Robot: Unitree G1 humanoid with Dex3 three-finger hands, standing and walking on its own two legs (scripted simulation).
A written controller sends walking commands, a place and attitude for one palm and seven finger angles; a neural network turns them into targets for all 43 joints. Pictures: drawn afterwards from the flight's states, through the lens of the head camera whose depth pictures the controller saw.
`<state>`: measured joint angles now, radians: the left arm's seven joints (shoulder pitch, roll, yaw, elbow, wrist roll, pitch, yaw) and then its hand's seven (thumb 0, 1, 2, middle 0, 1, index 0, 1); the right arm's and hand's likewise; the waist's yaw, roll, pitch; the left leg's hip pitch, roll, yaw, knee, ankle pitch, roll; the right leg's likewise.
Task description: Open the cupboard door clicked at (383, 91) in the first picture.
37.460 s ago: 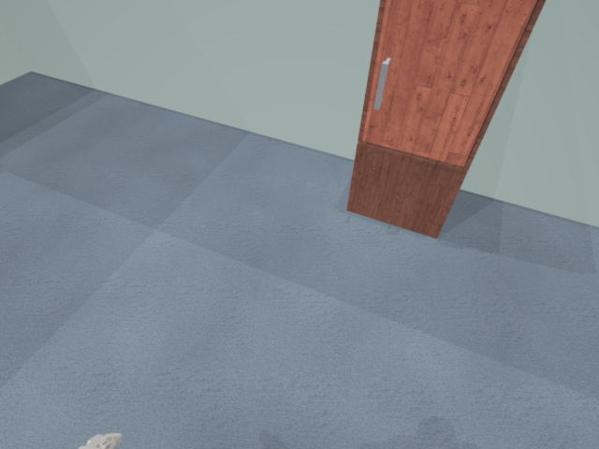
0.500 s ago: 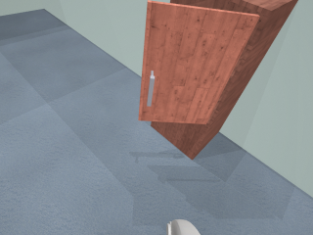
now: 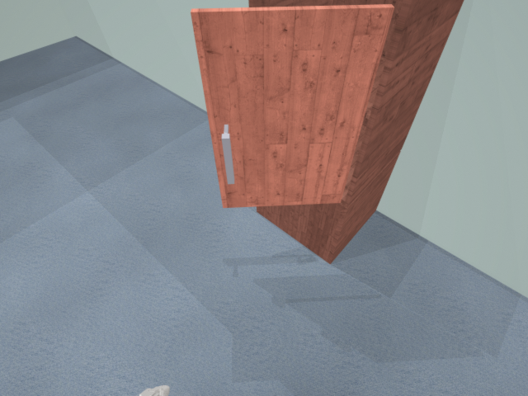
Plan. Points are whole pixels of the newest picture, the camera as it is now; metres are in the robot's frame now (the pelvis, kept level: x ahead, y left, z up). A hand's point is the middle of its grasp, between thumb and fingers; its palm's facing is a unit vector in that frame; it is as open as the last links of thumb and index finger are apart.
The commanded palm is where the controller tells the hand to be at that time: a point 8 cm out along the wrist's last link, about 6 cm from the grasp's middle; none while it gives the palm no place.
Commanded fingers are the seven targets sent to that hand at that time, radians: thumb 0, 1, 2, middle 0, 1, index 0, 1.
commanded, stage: look again from close up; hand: left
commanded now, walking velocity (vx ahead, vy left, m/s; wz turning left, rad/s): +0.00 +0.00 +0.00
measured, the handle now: (228, 155) +0.70 +0.11 -0.09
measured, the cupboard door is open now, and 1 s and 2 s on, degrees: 45 45 45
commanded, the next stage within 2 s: shuffle to correct the standing spot in 0.18 s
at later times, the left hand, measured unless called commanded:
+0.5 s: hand out of the picture -0.02 +0.14 -0.17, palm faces +0.06 -0.99 -0.16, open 7.4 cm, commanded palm none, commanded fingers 0.00 0.90 0.90 -0.20 -0.30 -0.20 -0.30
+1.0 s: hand out of the picture +0.12 +0.09 -0.17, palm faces +0.09 -0.98 -0.19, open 7.3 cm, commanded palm none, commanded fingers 0.00 0.90 0.90 -0.20 -0.30 -0.20 -0.30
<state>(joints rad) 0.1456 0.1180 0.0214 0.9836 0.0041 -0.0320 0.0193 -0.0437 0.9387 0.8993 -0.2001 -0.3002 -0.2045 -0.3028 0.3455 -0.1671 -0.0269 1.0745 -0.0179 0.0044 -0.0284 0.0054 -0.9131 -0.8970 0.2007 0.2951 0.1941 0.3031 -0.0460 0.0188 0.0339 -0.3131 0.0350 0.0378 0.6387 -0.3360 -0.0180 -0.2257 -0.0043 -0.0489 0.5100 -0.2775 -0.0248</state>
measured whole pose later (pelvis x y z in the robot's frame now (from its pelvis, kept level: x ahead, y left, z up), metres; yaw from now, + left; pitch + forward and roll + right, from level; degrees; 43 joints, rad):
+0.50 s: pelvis +0.03 -0.02 +0.00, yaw +0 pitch +0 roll +0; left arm 0.38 0.13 0.01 1.14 0.01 0.00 0.00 0.00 0.91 0.90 -0.20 -0.30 -0.20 -0.30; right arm 0.26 -0.17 0.00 1.11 -0.02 -0.01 -0.03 0.00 -0.93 -0.90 0.20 0.30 0.20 0.30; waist 0.01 0.00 0.02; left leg -0.21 0.05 0.03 0.51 -0.30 -0.02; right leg -0.16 0.03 -0.06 0.49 -0.33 -0.05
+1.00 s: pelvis +0.14 -0.07 +0.00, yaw +3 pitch +1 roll +2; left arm 0.31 0.13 0.03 1.07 0.02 -0.06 0.03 0.00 0.92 0.90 -0.19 -0.30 -0.20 -0.30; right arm 0.23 -0.15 -0.04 1.09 -0.02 0.00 -0.01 0.01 -0.91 -0.90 0.20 0.30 0.19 0.30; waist 0.00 -0.02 0.06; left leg -0.49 0.06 0.13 0.97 -0.41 0.00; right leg -0.10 0.01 -0.15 0.45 -0.38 -0.09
